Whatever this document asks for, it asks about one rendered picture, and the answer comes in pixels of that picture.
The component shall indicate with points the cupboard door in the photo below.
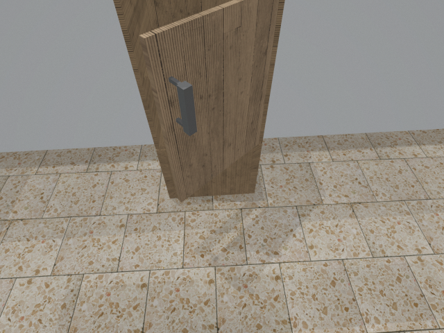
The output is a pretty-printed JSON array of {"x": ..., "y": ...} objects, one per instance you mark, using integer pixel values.
[{"x": 225, "y": 54}]

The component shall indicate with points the handle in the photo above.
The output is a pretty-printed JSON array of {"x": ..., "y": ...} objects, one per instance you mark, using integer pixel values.
[{"x": 187, "y": 108}]

